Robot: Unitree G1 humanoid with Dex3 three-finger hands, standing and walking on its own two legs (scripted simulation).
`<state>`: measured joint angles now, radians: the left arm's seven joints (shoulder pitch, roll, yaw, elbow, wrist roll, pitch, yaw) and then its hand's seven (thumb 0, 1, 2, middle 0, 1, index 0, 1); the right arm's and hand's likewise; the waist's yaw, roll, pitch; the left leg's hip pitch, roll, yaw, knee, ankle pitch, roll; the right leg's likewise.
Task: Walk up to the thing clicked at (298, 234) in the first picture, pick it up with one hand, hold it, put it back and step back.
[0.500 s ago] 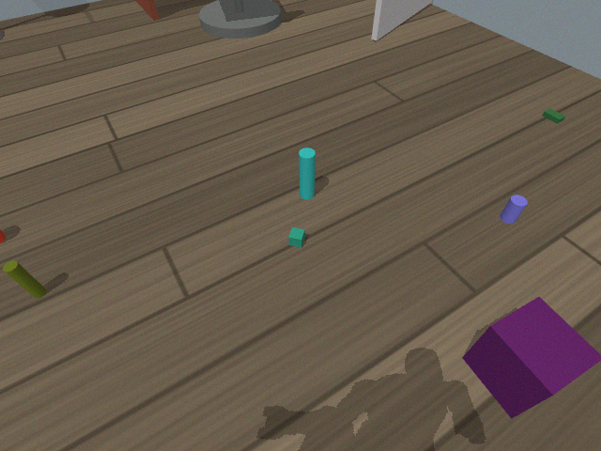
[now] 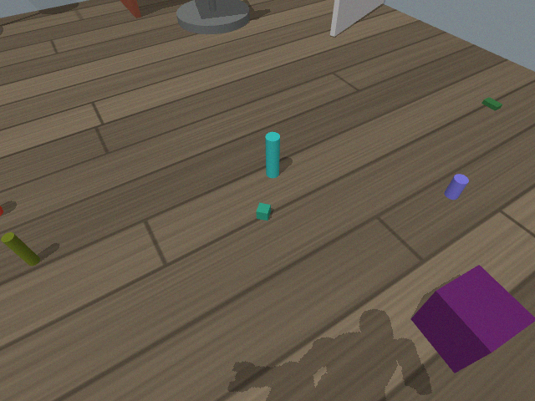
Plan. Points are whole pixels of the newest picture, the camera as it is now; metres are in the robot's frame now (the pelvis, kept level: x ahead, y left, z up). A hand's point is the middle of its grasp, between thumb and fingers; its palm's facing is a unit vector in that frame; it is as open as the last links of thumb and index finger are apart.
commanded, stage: stand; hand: left
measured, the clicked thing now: (263, 211) +1.01 +0.06 -0.76
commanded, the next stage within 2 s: walk up in 0.62 s
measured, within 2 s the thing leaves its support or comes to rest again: neither
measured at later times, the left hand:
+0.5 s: hand out of the picture +0.08 +0.25 -0.16, palm faces -0.03 -0.94 -0.34, open 7.3 cm
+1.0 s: hand (151, 396) +0.15 +0.22 -0.15, palm faces -0.10 -0.90 -0.42, open 7.3 cm
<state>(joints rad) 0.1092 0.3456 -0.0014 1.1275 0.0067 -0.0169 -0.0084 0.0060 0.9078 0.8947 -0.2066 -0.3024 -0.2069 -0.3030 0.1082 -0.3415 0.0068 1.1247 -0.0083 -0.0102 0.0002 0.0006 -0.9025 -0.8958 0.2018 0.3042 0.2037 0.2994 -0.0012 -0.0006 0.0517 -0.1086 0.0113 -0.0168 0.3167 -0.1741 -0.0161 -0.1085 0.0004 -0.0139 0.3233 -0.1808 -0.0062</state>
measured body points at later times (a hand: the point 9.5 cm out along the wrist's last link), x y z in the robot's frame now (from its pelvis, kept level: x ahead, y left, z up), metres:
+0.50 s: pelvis +0.01 +0.00 +0.00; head +0.02 +0.00 +0.45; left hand +0.08 +0.30 -0.13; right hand +0.08 -0.30 -0.13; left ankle +0.00 +0.13 -0.75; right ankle +0.00 -0.11 -0.75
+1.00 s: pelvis +0.08 -0.07 -0.03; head +0.09 -0.09 +0.42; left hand +0.16 +0.26 -0.12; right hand +0.09 -0.41 -0.15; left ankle +0.02 +0.09 -0.70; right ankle +0.12 -0.19 -0.75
